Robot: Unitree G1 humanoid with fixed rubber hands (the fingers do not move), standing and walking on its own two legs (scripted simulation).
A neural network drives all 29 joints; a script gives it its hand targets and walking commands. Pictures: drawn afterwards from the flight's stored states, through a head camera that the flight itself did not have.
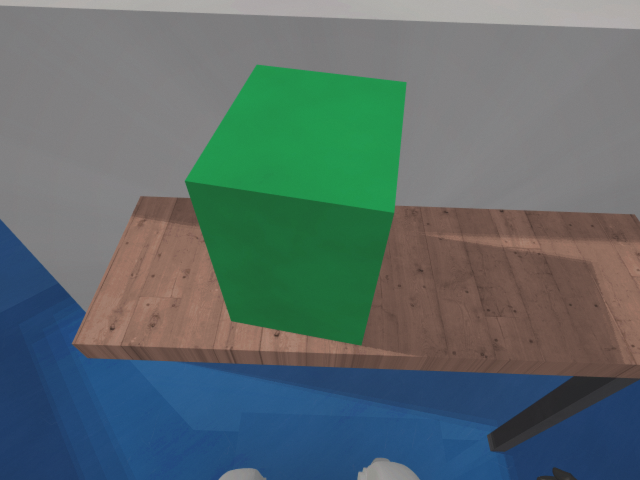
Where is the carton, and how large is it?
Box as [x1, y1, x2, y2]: [185, 65, 406, 344]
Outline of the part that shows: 256,65 185,180 230,318 233,321 355,344 361,344 394,210 406,82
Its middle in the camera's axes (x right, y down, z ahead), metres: -0.01 -0.03 +0.50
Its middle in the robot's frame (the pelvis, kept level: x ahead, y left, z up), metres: +0.42 +0.03 +0.11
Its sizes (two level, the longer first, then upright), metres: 0.217 0.184 0.262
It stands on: a table, 0.70 m high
